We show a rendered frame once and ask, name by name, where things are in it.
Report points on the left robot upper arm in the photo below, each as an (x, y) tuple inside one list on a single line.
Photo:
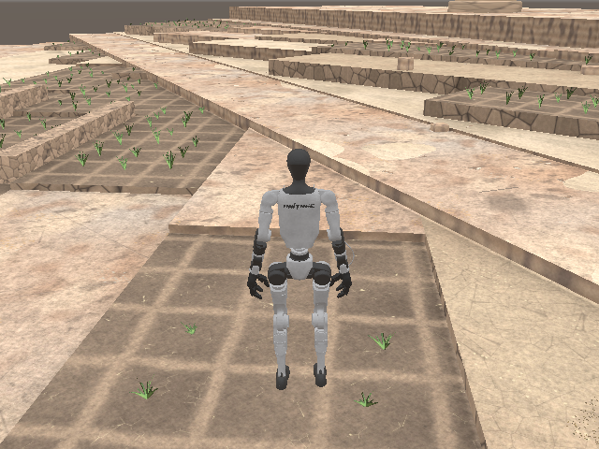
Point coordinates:
[(269, 199)]

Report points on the robot right forearm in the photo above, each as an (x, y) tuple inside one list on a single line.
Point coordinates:
[(340, 254)]

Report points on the right robot upper arm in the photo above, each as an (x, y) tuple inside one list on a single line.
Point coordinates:
[(328, 198)]

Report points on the right robot shin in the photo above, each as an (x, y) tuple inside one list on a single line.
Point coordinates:
[(321, 344)]

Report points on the robot left forearm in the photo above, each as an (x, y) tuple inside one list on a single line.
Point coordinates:
[(257, 255)]

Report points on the right robot thigh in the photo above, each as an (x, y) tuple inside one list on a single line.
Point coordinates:
[(321, 281)]

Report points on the left robot hand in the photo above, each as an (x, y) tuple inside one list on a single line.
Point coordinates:
[(253, 285)]

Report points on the right robot hand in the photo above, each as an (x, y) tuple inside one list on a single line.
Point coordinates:
[(345, 285)]

